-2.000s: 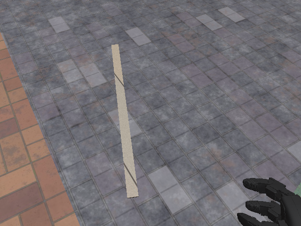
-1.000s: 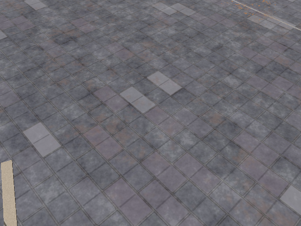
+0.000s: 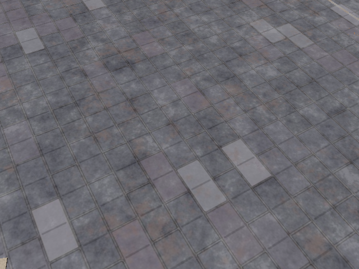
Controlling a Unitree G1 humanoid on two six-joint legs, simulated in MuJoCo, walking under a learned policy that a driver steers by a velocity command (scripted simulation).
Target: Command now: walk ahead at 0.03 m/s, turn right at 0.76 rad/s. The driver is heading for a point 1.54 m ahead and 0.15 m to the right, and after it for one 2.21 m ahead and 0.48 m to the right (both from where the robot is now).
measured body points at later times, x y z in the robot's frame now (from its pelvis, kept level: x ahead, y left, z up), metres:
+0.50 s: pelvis +0.02 -0.04 +0.00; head +0.06 -0.08 +0.44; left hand +0.30 +0.13 -0.07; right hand +0.02 -0.37 -0.12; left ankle +0.01 +0.11 -0.66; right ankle +0.00 -0.15 -0.74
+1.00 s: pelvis +0.12 -0.03 +0.00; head +0.14 +0.00 +0.45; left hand +0.38 +0.17 -0.08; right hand +0.03 -0.28 -0.10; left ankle +0.04 +0.07 -0.74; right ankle +0.12 -0.20 -0.67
